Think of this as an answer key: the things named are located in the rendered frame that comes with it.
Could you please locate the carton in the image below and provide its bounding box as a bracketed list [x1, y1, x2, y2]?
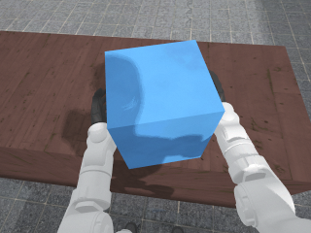
[105, 40, 225, 169]

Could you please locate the right robot hand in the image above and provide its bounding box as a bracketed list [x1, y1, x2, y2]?
[208, 69, 226, 103]

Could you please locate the right robot upper arm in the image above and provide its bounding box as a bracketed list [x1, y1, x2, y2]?
[234, 177, 311, 233]

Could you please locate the left robot forearm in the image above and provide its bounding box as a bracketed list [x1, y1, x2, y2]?
[57, 122, 117, 233]

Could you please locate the pedestal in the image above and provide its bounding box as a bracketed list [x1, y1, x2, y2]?
[0, 30, 311, 209]

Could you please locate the right robot forearm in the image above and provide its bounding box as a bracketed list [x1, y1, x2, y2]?
[214, 102, 295, 213]

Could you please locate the left robot upper arm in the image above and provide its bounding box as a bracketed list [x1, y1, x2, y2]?
[57, 211, 114, 233]

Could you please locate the left robot hand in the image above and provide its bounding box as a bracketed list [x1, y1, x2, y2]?
[90, 87, 107, 125]

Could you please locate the robot left foot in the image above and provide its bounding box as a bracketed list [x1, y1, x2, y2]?
[124, 221, 138, 233]

